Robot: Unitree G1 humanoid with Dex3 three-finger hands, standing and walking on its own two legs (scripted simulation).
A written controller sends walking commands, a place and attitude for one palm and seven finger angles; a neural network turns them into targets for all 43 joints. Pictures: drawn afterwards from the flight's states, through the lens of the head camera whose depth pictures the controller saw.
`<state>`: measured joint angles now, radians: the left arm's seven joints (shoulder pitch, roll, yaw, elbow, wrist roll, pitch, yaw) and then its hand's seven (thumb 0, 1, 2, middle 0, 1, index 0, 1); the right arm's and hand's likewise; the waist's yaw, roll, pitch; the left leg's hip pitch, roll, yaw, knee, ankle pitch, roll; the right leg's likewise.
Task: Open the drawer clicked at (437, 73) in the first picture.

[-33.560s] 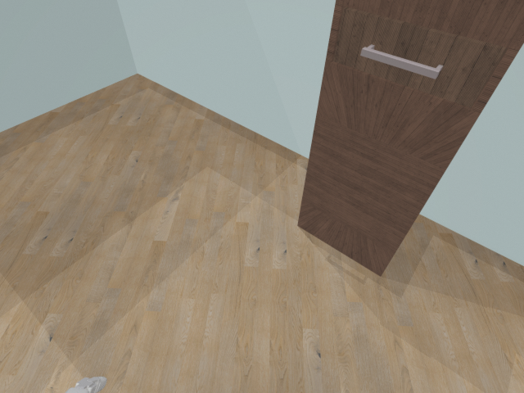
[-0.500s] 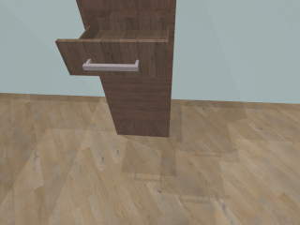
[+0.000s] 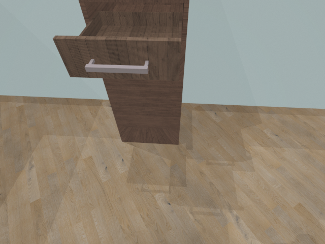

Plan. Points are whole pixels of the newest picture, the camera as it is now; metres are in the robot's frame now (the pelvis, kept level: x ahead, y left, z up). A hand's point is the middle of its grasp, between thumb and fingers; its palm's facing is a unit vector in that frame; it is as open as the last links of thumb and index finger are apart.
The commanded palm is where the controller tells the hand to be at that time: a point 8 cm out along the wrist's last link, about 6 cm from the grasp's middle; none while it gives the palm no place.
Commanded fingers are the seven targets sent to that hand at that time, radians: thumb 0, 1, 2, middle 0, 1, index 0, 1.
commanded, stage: look to check the result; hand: left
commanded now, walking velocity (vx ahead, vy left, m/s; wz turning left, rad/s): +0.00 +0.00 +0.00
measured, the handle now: (118, 65) +0.60 +0.16 +0.12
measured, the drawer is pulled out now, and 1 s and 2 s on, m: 0.30 0.30 0.30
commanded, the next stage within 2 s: stand and wait in 0.36 s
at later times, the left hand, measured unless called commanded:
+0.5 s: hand out of the picture +0.03 +0.18 -0.17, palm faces +0.02 -0.98 -0.22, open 7.3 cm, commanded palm none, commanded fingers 0.00 0.90 0.90 -0.20 -0.30 -0.20 -0.30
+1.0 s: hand out of the picture +0.05 +0.18 -0.17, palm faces +0.00 -0.97 -0.23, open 7.3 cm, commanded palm none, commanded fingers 0.00 0.90 0.90 -0.20 -0.30 -0.20 -0.30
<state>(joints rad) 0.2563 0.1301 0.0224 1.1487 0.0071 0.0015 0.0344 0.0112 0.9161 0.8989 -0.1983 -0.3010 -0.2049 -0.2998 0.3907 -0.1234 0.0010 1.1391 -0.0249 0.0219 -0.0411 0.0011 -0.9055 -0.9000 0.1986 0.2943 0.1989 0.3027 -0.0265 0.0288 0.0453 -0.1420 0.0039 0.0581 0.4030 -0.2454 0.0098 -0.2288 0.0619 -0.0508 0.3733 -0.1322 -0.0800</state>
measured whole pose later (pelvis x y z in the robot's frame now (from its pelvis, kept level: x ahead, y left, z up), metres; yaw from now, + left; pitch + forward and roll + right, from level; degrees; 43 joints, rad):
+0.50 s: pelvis +0.02 +0.00 +0.00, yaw +0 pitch -1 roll +0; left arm 0.25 0.14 0.01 1.15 0.01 -0.01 0.04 0.01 0.92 0.90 -0.20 -0.30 -0.20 -0.30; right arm 0.28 -0.14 0.00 1.11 -0.02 0.01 -0.04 0.00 -0.91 -0.90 0.20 0.29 0.20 0.30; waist -0.02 0.03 0.05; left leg -0.10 0.00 0.06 0.38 -0.27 0.01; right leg -0.20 0.06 -0.04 0.39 -0.17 -0.07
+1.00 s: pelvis +0.03 +0.00 +0.00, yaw +0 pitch -1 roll +0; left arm 0.21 0.15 0.01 1.13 0.01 -0.01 0.04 0.01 0.92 0.90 -0.20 -0.30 -0.20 -0.30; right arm 0.29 -0.15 0.00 1.13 -0.02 0.02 -0.04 0.00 -0.91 -0.90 0.20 0.29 0.20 0.30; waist -0.02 0.03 0.06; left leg -0.08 0.01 0.06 0.37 -0.27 0.00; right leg -0.18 0.07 -0.04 0.37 -0.17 -0.08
